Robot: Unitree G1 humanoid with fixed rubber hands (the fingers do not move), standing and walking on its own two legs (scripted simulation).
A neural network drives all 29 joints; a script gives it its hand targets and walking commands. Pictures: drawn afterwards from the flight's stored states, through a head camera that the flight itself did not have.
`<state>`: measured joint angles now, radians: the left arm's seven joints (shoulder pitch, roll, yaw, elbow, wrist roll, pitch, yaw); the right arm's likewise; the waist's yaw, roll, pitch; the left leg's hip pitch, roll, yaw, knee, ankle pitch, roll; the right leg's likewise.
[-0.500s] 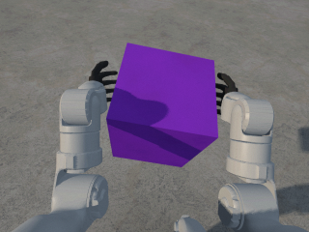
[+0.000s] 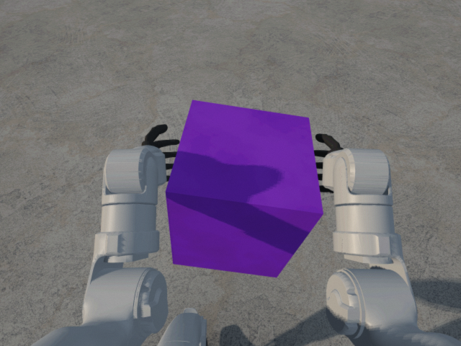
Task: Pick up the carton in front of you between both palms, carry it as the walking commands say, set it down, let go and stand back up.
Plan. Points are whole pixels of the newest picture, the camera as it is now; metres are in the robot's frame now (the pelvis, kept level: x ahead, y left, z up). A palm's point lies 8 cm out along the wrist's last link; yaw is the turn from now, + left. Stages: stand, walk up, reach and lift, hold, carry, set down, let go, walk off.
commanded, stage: carry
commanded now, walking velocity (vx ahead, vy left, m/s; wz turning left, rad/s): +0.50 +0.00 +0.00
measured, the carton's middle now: (237, 194) +0.38 +0.02 +0.03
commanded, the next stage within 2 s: none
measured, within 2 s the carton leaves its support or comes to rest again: neither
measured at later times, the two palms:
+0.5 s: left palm (183, 81) +0.62 +0.15 +0.10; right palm (316, 94) +0.59 -0.14 +0.09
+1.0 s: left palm (205, 25) +0.88 +0.13 +0.11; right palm (312, 31) +0.87 -0.16 +0.10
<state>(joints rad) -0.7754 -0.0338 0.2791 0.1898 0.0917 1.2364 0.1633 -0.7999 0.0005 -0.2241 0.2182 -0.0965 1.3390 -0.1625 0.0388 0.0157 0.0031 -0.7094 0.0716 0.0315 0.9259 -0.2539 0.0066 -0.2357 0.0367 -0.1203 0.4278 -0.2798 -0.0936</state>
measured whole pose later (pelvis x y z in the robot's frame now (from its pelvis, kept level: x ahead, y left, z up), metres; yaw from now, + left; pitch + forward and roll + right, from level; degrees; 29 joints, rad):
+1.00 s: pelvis +0.60 -0.02 +0.00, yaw +0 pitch +3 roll +0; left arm -0.25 -0.15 0.12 -0.23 0.13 1.18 0.13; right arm -0.24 0.15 -0.12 -0.24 -0.15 1.26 -0.15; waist 0.01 0.01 -0.13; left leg -0.52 0.07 0.14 0.55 -0.07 -0.02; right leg -0.12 -0.03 -0.20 0.39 -0.31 -0.03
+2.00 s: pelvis +0.65 -0.03 -0.02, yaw -4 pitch +1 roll +1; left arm -0.27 -0.16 0.21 0.27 0.27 0.68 0.03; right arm -0.28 0.16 -0.21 0.26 -0.27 0.69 -0.04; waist 0.00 -0.01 -0.08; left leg -0.42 0.10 0.18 0.57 -0.15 0.01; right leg -0.13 -0.04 -0.17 0.58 -0.46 -0.02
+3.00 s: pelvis +0.71 +0.00 -0.01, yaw -4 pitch +2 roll +1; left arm -0.24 -0.15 0.18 0.17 0.27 0.74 0.06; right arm -0.27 0.15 -0.18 0.20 -0.24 0.72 -0.04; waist -0.01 -0.04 -0.08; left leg -0.33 0.03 0.22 0.51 -0.19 0.05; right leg -0.16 -0.09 -0.13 0.73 -0.46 0.02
